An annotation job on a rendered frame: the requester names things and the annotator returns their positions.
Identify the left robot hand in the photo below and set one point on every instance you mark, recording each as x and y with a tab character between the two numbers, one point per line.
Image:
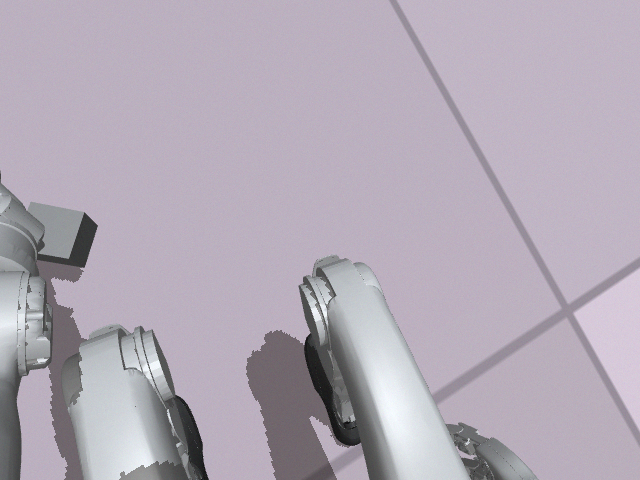
41	245

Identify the left robot foot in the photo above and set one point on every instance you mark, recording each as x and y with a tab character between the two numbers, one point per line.
195	445

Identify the right robot foot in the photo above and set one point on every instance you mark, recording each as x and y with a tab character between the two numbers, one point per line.
347	433

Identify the cube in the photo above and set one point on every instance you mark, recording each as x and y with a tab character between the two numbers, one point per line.
68	235

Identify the left robot arm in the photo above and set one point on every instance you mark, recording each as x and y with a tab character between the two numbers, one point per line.
26	320

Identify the right robot hand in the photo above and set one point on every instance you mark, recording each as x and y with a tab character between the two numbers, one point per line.
494	460

